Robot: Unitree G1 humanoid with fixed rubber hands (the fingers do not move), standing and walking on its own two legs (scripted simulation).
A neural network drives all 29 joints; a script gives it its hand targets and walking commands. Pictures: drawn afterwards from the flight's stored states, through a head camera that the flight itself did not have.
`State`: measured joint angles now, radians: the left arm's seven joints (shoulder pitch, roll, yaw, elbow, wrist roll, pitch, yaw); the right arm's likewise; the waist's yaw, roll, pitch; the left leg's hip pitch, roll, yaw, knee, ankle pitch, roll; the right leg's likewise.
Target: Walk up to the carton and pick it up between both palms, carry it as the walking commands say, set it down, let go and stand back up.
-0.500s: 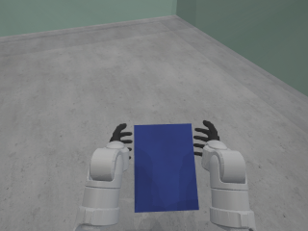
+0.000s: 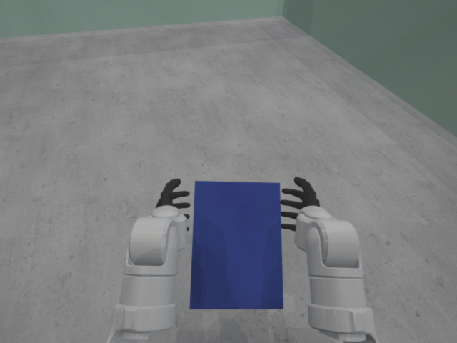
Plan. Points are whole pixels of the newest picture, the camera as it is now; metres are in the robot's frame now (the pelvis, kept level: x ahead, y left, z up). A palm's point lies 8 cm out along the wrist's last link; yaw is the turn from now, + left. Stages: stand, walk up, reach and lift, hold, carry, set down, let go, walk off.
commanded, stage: carry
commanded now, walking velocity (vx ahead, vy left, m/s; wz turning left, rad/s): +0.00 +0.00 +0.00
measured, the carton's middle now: (233, 241) +0.33 +0.00 -0.03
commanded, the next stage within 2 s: none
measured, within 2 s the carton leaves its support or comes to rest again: neither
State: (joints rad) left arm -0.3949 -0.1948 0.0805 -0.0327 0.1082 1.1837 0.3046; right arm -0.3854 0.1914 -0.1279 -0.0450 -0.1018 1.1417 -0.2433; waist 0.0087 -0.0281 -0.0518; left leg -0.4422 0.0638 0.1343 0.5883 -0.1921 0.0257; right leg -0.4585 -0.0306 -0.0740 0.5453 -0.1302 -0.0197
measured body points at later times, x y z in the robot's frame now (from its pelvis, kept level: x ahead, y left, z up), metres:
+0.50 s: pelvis +0.00 +0.00 +0.00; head +0.01 +0.00 +0.45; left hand +0.31 +0.14 +0.08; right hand +0.33 -0.10 +0.08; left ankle +0.09 +0.12 -0.72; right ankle +0.09 -0.11 -0.72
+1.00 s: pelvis +0.01 -0.08 +0.00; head +0.11 -0.04 +0.44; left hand +0.29 +0.16 +0.05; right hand +0.38 -0.07 +0.05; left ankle -0.01 +0.05 -0.72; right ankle +0.05 -0.21 -0.68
